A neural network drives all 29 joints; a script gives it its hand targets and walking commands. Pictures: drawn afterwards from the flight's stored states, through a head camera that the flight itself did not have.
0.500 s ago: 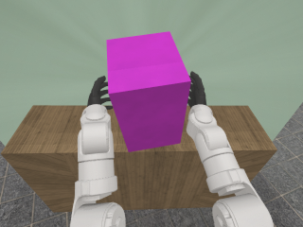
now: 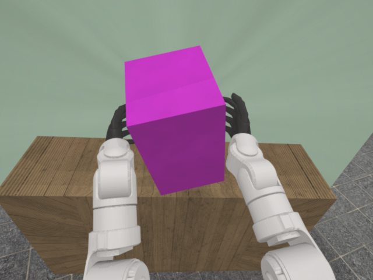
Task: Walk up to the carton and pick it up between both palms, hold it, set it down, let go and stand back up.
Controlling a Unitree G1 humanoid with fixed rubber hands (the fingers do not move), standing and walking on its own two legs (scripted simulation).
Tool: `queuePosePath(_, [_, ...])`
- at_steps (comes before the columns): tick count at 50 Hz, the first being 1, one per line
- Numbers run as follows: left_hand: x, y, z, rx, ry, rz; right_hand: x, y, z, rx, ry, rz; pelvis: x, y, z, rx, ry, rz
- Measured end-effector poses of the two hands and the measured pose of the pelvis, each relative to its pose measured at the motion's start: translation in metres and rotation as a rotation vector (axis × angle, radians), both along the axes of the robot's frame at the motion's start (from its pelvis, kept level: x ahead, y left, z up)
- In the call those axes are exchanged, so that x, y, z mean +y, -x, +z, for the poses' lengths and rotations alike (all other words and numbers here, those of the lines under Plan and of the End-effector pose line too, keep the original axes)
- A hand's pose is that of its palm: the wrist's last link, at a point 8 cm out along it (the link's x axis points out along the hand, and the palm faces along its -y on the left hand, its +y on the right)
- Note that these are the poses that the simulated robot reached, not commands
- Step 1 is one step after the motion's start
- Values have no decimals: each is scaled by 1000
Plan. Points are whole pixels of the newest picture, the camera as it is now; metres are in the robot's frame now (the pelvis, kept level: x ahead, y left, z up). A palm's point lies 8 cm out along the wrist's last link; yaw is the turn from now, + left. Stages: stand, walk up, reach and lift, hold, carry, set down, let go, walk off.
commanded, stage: hold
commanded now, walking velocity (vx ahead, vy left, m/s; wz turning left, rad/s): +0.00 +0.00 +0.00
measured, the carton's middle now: (178, 126) +0.41 +0.01 +0.17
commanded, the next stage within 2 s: none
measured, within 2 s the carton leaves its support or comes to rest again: neither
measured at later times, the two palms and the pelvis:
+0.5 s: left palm (123, 139) +0.35 +0.12 +0.18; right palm (243, 135) +0.35 -0.12 +0.19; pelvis -0.01 +0.00 +0.00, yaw -1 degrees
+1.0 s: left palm (112, 141) +0.34 +0.14 +0.18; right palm (234, 136) +0.35 -0.11 +0.19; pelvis -0.01 +0.00 +0.00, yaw +1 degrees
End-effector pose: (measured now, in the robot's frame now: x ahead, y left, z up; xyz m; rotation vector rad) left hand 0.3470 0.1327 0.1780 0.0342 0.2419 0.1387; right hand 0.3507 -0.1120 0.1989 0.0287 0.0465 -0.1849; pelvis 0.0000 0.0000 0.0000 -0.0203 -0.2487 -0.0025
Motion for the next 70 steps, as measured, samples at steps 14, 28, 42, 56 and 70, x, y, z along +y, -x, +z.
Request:
queuePosePath(14, [-2, 1, 8, 21, -42, 12, -3, -2, -17, 35, -39, 11, 5, 12, 1, 5, -8, -10])
queuePosePath(28, [-12, -8, 3, 12, -4, -1, -12, -4, -5, 23, 9, -15, -6, 12, 1, 32, -10, -15])
queuePosePath(42, [6, -1, 6, 6, 0, 24, 6, -3, -1, 19, -2, 19, -6, 5, 0, 0, -5, 2])
queuePosePath(56, [-1, 0, 4, 12, -27, 6, -2, -2, -14, 26, -29, 6, 2, 10, 1, 8, -5, 3])
queuePosePath(70, [-14, -7, 7, 11, -17, -4, -14, -3, -6, 23, 3, -15, -3, 11, 1, 21, -10, -22])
